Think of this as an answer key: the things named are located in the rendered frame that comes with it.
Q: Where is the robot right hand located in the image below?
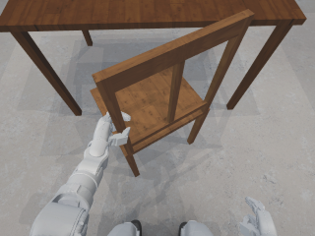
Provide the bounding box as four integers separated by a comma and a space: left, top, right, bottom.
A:
239, 196, 279, 236

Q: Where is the robot left hand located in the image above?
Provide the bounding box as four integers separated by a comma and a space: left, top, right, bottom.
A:
93, 111, 131, 147

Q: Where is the left robot upper arm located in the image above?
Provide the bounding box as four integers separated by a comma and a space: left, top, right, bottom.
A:
31, 202, 90, 236

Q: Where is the robot thigh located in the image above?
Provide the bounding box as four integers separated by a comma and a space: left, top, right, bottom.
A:
107, 223, 140, 236
180, 222, 214, 236

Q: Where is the left robot thigh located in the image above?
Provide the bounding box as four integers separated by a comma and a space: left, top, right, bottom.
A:
107, 223, 140, 236

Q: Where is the table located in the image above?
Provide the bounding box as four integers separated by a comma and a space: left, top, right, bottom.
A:
0, 0, 307, 116

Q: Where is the chair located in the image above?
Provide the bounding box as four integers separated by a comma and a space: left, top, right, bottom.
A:
90, 9, 255, 177

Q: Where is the left robot forearm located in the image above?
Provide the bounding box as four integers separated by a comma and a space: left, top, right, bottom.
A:
30, 139, 109, 236

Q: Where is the right robot thigh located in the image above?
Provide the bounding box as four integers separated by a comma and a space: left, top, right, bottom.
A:
180, 222, 214, 236

